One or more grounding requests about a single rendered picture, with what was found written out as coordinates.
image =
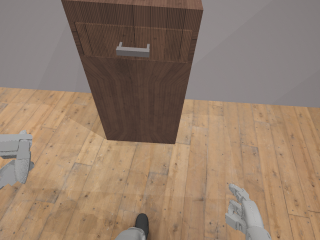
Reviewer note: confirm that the robot left hand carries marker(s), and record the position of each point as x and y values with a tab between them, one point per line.
15	146

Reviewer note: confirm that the cabinet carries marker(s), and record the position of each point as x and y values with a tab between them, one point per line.
138	100

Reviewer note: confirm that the drawer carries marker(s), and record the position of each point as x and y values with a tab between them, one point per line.
166	44

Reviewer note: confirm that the left robot shin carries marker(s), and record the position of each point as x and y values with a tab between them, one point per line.
134	228

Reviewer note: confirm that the right robot forearm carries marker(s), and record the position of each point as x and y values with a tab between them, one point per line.
257	233

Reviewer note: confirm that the handle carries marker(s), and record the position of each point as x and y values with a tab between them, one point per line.
133	51

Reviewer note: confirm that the robot right hand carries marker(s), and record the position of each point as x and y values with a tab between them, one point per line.
244	216

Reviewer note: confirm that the left robot thigh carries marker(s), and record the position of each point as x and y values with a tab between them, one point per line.
131	234

